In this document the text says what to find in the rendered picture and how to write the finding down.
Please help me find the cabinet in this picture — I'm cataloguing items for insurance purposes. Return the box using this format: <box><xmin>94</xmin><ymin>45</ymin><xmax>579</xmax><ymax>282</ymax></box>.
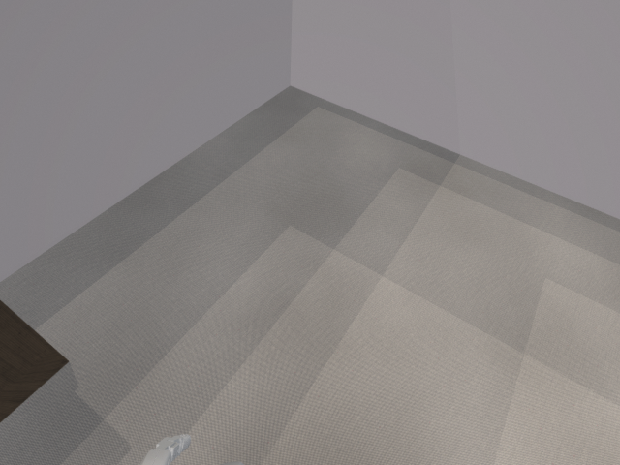
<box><xmin>0</xmin><ymin>300</ymin><xmax>69</xmax><ymax>422</ymax></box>

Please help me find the left robot hand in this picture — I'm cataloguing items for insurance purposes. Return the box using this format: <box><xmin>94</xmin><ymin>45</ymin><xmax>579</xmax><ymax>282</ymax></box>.
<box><xmin>140</xmin><ymin>434</ymin><xmax>191</xmax><ymax>465</ymax></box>

